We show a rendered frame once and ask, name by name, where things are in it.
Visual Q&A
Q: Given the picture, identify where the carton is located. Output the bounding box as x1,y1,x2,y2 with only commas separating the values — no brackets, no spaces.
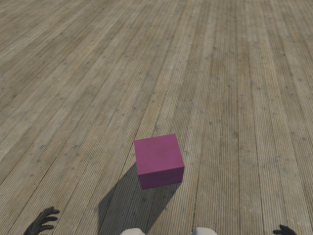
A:
134,133,185,190

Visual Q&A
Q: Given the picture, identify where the robot right hand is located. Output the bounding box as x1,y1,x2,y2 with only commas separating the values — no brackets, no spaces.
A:
273,224,296,235

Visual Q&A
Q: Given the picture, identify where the robot left hand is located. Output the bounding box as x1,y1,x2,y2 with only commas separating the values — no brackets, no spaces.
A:
23,207,60,235

